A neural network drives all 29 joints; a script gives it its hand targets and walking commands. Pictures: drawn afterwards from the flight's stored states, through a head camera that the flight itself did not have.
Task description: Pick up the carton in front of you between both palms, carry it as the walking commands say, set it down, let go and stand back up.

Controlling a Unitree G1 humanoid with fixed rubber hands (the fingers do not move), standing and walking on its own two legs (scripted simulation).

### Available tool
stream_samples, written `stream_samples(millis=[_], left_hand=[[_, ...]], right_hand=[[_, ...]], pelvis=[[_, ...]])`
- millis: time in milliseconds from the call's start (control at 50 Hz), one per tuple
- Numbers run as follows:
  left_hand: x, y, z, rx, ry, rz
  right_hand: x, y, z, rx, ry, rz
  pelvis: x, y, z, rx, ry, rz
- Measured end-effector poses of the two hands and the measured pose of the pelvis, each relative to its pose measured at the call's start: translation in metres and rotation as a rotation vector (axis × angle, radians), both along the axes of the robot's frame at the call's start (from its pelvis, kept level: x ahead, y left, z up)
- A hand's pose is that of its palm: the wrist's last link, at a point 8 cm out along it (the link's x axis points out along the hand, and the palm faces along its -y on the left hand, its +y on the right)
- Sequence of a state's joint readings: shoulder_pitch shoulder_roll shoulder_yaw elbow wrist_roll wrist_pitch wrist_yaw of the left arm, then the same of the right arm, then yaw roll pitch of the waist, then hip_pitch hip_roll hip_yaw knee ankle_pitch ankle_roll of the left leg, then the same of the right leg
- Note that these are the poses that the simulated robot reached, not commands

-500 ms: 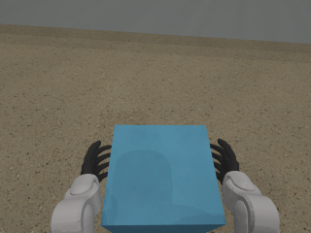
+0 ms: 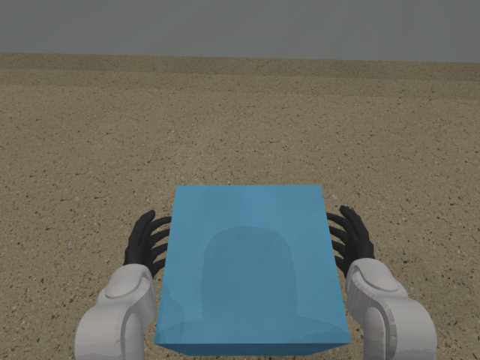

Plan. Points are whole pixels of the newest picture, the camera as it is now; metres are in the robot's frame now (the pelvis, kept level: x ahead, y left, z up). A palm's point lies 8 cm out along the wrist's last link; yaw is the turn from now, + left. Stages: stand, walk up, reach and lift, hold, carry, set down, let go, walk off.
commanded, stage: carry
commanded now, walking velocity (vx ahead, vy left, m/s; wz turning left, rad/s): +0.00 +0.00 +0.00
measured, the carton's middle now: (247, 279) +0.24 +0.00 +0.02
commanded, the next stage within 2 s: hold in 1.98 s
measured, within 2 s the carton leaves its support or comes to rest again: neither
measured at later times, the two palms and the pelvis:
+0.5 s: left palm (144, 229) +0.30 +0.16 +0.08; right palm (334, 227) +0.29 -0.14 +0.08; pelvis +0.07 +0.02 -0.01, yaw -1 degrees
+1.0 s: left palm (146, 249) +0.27 +0.16 +0.07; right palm (338, 246) +0.27 -0.14 +0.07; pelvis +0.03 +0.02 +0.00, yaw -1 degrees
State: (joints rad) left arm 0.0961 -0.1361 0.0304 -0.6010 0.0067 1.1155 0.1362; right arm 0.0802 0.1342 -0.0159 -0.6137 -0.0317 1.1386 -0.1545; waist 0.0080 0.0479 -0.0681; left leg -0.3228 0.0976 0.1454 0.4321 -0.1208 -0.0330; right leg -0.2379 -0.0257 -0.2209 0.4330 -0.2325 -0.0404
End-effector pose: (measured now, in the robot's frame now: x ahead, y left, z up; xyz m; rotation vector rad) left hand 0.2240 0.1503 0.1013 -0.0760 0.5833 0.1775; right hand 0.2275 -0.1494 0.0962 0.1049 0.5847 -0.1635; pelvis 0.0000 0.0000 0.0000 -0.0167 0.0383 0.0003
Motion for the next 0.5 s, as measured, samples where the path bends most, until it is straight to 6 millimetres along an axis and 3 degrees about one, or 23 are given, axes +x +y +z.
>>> stream_samples(millis=[100,240,360,500], left_hand=[[0.034,0.005,-0.005,-0.033,0.022,-0.011],[0.065,0.010,-0.016,-0.026,0.066,-0.022],[0.074,0.013,-0.017,-0.021,0.061,-0.024],[0.072,0.015,-0.017,-0.022,0.050,-0.021]], right_hand=[[0.031,0.005,0.006,-0.040,0.022,-0.007],[0.058,0.010,-0.007,-0.030,0.065,-0.018],[0.067,0.013,-0.012,-0.018,0.060,-0.024],[0.065,0.014,-0.012,-0.015,0.049,-0.023]], pelvis=[[0.037,0.006,0.000,0.018,0.004,-0.009],[0.061,0.014,-0.003,0.024,0.021,-0.018],[0.069,0.018,-0.005,0.022,0.030,-0.022],[0.070,0.019,-0.006,0.021,0.026,-0.023]])
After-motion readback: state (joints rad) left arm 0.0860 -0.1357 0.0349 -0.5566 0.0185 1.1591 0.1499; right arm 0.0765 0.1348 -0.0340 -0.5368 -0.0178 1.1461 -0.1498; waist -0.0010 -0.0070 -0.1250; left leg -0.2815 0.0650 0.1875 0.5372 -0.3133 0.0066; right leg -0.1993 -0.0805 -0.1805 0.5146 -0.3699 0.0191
